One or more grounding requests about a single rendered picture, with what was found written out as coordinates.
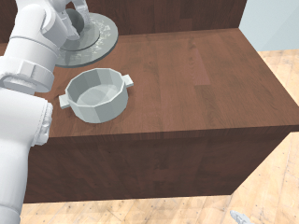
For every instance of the robot left upper arm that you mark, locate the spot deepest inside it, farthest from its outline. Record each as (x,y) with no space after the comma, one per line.
(24,122)

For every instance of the table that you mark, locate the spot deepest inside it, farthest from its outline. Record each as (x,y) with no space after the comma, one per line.
(204,112)

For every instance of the lid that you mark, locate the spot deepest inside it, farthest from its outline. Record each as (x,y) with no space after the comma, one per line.
(97,39)

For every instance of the pot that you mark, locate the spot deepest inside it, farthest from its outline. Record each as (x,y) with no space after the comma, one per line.
(97,95)

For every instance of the robot right hand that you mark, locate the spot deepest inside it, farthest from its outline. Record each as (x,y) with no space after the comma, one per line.
(240,218)

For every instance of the robot left hand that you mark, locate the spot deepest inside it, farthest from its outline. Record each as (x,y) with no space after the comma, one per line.
(82,8)

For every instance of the left robot forearm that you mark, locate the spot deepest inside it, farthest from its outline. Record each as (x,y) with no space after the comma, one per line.
(34,46)

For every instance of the knob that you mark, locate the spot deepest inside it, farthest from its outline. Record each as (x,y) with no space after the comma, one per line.
(76,19)

